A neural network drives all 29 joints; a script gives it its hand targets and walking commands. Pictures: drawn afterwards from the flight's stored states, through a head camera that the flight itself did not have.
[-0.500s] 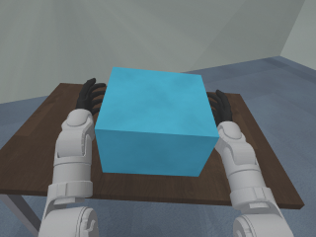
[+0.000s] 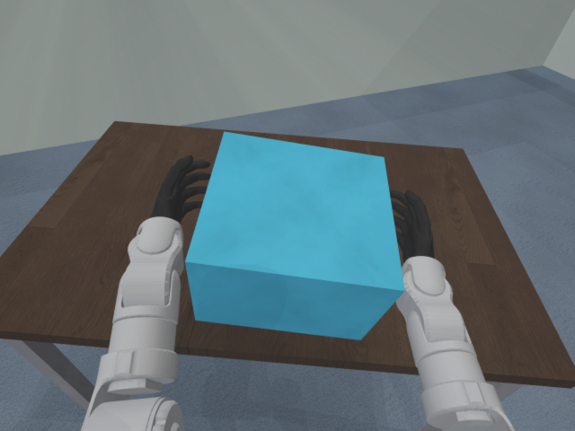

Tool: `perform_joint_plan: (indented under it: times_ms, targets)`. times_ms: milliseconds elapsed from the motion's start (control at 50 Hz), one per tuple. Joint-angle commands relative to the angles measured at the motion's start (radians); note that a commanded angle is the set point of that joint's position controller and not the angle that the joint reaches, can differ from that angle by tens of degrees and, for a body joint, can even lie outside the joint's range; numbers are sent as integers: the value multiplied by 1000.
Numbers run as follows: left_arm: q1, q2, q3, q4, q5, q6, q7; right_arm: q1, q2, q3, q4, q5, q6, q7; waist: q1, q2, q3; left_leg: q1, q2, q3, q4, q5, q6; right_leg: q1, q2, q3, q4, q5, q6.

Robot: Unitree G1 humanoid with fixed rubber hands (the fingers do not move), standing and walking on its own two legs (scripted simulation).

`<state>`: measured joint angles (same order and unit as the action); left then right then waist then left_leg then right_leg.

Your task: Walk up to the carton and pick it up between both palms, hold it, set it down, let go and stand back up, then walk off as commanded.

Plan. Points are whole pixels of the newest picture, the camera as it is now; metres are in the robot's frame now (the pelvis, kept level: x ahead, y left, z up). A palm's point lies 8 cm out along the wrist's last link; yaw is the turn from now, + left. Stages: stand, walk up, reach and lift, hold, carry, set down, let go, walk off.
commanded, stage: set down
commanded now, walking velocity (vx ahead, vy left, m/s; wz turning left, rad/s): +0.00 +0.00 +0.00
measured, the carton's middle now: (292, 236) +0.39 +0.01 +0.09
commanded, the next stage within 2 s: none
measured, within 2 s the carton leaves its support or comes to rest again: neither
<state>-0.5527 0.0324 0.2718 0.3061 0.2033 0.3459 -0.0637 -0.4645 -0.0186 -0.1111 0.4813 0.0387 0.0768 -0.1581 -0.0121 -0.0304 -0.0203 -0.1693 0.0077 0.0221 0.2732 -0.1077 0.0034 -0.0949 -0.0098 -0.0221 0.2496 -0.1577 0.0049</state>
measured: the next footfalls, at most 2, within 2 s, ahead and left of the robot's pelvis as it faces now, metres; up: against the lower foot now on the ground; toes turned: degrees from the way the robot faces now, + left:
none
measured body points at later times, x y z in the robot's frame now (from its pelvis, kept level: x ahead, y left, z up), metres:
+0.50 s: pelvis +0.00 +0.00 +0.00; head +0.00 +0.01 +0.45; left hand +0.40 +0.19 +0.12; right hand +0.39 -0.15 +0.09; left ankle +0.02 +0.11 -0.75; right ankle -0.02 -0.12 -0.75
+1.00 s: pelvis +0.01 +0.00 +0.00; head +0.03 +0.01 +0.45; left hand +0.41 +0.18 +0.08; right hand +0.40 -0.16 +0.07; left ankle +0.02 +0.11 -0.75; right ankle -0.02 -0.12 -0.75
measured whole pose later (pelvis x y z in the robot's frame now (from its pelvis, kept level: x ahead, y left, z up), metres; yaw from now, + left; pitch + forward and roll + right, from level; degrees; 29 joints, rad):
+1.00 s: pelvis +0.01 +0.00 +0.00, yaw +0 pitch +1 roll +0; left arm -0.62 0.03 0.36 0.68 0.20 0.08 -0.07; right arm -0.53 0.00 -0.19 0.78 -0.11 -0.12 -0.16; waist 0.01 -0.04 0.01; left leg -0.17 0.01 0.02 0.27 -0.12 0.00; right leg -0.09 -0.01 -0.02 0.24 -0.17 0.01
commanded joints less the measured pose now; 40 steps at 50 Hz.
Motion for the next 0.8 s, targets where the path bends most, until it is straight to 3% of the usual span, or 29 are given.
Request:
perform_joint_plan:
  times_ms: [0,60,100,160,180,220,280,300,320,340,360,380,400,460,500,580,600,640,720,740,780]
  targets:
    - [-454,-498,-431,-116,-68,-39,-134,-741,475,467,-330,39,-133,105,22,-10,-499,343,-40,22,71,376,-25,229,33,-35,27,500,57]
    - [-463,-481,-373,-11,-33,-37,-153,-712,462,397,-218,-8,-117,111,10,-23,-380,281,-44,37,27,220,-6,193,20,-32,2,353,65]
    - [-512,-491,-357,19,-33,-44,-158,-774,460,347,-219,-27,-131,121,13,-18,-380,290,-35,35,17,181,-5,143,32,-48,-9,228,52]
    - [-580,-496,-376,47,-39,-76,-149,-785,459,315,-153,-64,-149,133,-3,7,-395,311,-29,38,8,154,-12,98,36,-66,-21,148,38]
    - [-583,-495,-359,76,-30,-85,-148,-799,475,298,-139,-80,-154,140,17,7,-376,290,-27,38,-1,110,-4,77,30,-55,-22,103,40]
    - [-636,-528,-387,85,-49,-108,-140,-871,509,287,-176,-95,-183,144,11,-4,-428,284,-24,44,0,111,-8,86,33,-63,-20,103,37]
    - [-637,-523,-345,165,-30,-129,-142,-855,519,252,-101,-115,-188,146,14,-3,-386,260,-27,50,-9,84,-4,78,27,-58,-25,80,41]
    - [-639,-539,-353,167,-29,-138,-141,-855,513,236,-103,-126,-195,149,2,4,-400,270,-19,48,-8,76,-6,73,31,-62,-21,77,36]
    - [-658,-526,-337,172,-28,-151,-139,-857,533,240,-79,-125,-196,155,23,-11,-403,272,-22,51,-5,102,-3,75,29,-57,-25,84,40]
    - [-658,-529,-331,197,-26,-159,-141,-845,524,215,-51,-137,-200,156,7,-12,-397,265,-20,51,-13,82,-2,71,27,-61,-25,74,40]
    - [-647,-552,-349,182,-32,-168,-140,-844,534,231,-65,-134,-210,152,4,-1,-416,265,-23,50,-8,116,-8,90,31,-62,-21,112,40]
    - [-636,-519,-309,223,-13,-170,-142,-861,542,237,-60,-134,-212,153,30,-15,-403,251,-28,60,-7,118,-1,101,26,-53,-20,139,50]
    - [-668,-530,-316,219,-10,-181,-140,-856,539,221,-39,-131,-217,154,21,3,-424,259,-26,56,-3,126,-5,94,28,-57,-14,140,44]
    - [-644,-520,-292,260,0,-198,-143,-820,538,205,12,-151,-224,151,15,-23,-399,256,-24,58,-3,146,-10,119,29,-61,-16,164,43]
    - [-646,-530,-303,257,3,-210,-144,-820,537,209,-6,-141,-236,148,6,-1,-415,262,-28,59,6,181,-20,114,34,-64,-11,200,44]
    - [-613,-535,-296,253,2,-233,-139,-808,571,253,-22,-120,-255,144,31,-17,-463,256,-33,64,38,302,-24,176,30,-45,13,376,53]
    - [-618,-549,-311,236,1,-238,-138,-808,573,258,-38,-119,-263,139,24,-4,-489,261,-28,58,47,342,-31,193,28,-47,23,428,53]
    - [-569,-532,-284,271,16,-238,-143,-774,557,253,-23,-133,-257,133,23,-42,-463,240,-27,58,42,346,-25,229,25,-41,28,494,63]
    - [-556,-514,-247,298,36,-248,-157,-740,581,251,-11,-142,-260,126,30,-39,-442,186,-39,72,35,310,-14,269,9,-24,33,530,69]
    - [-566,-512,-257,300,31,-254,-157,-737,564,226,2,-159,-263,127,11,-44,-463,200,-35,66,30,308,-17,253,13,-38,35,521,67]
    - [-580,-523,-258,287,47,-266,-156,-708,568,215,33,-166,-268,132,19,-14,-444,209,-30,74,32,331,-27,219,20,-42,27,482,61]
